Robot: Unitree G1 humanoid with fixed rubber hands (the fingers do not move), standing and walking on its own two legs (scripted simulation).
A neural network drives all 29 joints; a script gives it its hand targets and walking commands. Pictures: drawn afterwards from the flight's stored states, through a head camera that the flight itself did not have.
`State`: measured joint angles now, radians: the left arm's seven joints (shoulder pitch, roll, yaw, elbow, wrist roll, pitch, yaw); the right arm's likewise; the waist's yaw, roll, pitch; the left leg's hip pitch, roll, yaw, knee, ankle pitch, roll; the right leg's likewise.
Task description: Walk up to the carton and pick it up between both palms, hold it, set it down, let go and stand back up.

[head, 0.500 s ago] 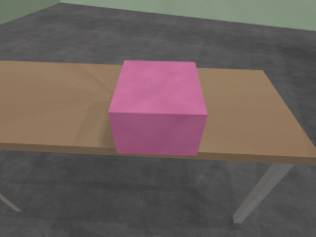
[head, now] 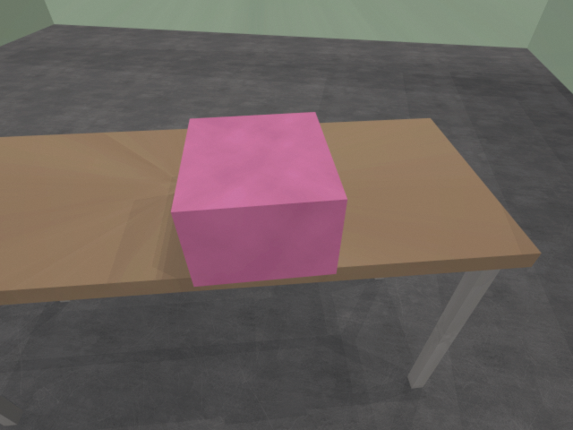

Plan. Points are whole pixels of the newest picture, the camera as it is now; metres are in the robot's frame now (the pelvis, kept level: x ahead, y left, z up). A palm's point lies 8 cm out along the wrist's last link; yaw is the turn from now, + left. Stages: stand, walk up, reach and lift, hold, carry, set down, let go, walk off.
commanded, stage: stand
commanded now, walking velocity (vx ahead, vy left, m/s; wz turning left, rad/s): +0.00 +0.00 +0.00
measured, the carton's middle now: (259, 192) +0.56 +0.04 +0.05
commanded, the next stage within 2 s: none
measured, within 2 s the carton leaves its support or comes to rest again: neither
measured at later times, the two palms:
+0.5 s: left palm out of the picture +0.02 +0.22 -0.13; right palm out of the picture -0.04 -0.23 -0.15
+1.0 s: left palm out of the picture +0.02 +0.23 -0.14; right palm out of the picture -0.02 -0.21 -0.15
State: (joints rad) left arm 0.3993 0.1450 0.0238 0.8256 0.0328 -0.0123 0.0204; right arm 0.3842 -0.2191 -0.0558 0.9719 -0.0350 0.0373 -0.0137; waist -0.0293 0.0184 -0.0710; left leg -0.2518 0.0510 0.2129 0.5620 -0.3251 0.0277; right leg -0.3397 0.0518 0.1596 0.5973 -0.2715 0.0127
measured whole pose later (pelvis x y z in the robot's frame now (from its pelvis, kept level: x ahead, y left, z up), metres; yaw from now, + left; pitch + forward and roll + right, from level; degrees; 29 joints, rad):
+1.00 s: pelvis +0.01 +0.02 +0.00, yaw -2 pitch -1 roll +1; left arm 0.30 0.12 0.03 1.04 0.02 0.02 0.05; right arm 0.32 -0.17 -0.06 1.08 -0.03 0.03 -0.03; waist -0.03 0.01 0.02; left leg -0.19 0.04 0.25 0.54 -0.34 0.04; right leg -0.30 0.04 0.19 0.60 -0.29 0.03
